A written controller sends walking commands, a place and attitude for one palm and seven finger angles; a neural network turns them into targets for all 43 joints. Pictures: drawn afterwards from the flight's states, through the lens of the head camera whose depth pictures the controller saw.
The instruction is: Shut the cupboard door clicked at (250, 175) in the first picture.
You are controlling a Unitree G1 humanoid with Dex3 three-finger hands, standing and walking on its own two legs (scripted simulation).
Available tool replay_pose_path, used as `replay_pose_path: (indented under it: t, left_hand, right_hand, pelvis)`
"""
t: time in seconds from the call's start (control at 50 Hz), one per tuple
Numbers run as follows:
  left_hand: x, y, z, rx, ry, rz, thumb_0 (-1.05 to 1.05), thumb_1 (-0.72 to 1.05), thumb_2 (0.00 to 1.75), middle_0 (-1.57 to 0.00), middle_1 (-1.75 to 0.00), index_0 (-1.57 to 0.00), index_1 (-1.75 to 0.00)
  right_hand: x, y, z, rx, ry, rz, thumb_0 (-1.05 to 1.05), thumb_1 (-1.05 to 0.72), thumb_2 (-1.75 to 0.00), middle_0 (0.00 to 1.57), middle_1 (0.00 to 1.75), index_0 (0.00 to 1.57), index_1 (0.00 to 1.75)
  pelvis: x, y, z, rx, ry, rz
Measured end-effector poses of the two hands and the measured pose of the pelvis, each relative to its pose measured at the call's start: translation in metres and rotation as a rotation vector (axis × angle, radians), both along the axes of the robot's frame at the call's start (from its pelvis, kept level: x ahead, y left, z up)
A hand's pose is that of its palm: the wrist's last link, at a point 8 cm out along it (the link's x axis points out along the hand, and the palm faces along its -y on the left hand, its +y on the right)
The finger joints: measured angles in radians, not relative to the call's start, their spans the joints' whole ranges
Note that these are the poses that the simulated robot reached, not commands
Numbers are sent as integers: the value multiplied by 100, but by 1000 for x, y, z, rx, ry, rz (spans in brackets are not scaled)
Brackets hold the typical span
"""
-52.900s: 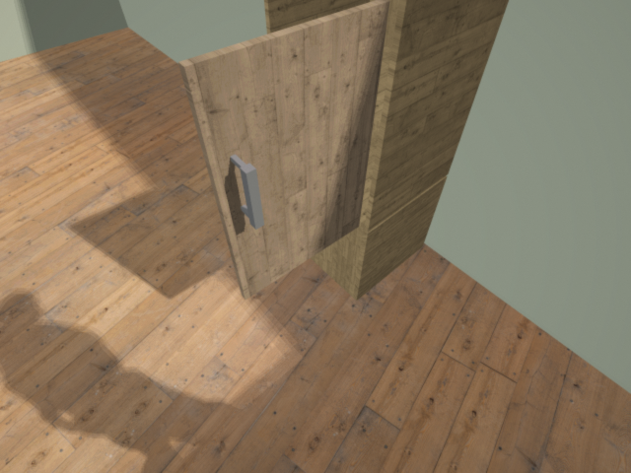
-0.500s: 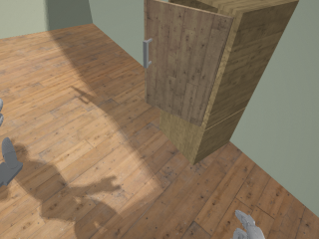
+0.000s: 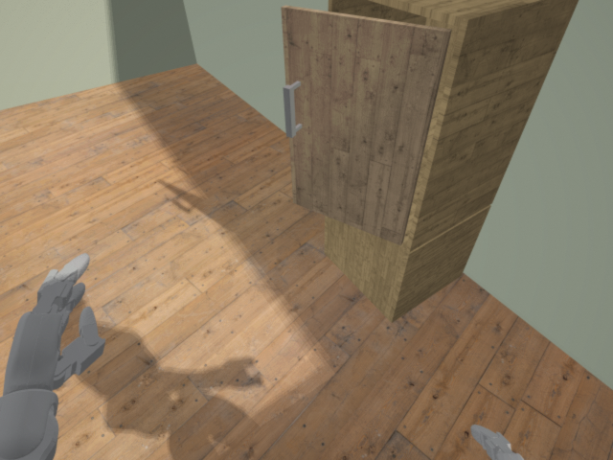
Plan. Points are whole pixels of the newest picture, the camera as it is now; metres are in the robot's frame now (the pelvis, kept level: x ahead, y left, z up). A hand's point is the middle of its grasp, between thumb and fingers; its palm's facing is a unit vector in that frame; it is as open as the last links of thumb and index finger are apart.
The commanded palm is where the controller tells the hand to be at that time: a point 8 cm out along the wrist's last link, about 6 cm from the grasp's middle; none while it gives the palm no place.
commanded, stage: let the arm hang, fingers relaxed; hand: left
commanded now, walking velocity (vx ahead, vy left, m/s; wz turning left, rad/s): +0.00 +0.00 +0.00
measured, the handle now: (293, 109) +0.95 +0.09 +0.02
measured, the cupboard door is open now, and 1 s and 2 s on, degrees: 24 24 24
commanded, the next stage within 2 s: look to check the result in 1.02 s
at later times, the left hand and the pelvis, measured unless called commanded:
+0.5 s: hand out of the picture -0.02 +0.20 -0.16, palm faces +0.02 -0.97 -0.24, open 7.3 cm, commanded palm none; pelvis +0.00 +0.00 +0.01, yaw +1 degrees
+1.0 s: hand out of the picture +0.00 +0.15 -0.16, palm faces +0.01 -0.99 -0.16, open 7.4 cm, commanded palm none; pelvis +0.00 -0.01 +0.01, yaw +0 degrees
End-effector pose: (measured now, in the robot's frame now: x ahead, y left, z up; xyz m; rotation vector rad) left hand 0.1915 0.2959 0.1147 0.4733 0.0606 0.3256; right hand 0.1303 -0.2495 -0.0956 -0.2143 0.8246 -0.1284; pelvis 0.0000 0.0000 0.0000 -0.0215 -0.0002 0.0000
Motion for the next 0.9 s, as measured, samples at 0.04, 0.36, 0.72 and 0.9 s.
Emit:
replay_pose_path:
  t: [0.04,0.36,0.72,0.9]
  left_hand:
    - [2,-7,-62,-88,270,5,0,90,90,-20,-30,-19,-30]
    - [-172,-66,-253,-467,1176,178,-3,98,90,-20,-30,-20,-30]
    - [-211,-57,-238,-417,1296,245,0,91,90,-20,-30,-20,-30]
    - [-193,-82,-247,-462,1269,182,0,91,90,-20,-30,-20,-30]
  right_hand:
    - [1,-1,-11,13,35,7,1,-90,-90,20,30,20,30]
    - [-94,0,-22,-28,480,-53,0,-91,-90,20,30,20,30]
    - [-123,17,-40,67,525,-112,0,-91,-90,20,30,20,29]
    - [-136,15,-36,59,548,-139,0,-91,-90,20,30,20,29]
  pelvis:
    - [-1,3,-2,5,5,-2]
    - [3,-9,7,-1,-14,26]
    - [2,-4,14,15,-41,-6]
    - [3,-8,14,15,-43,-8]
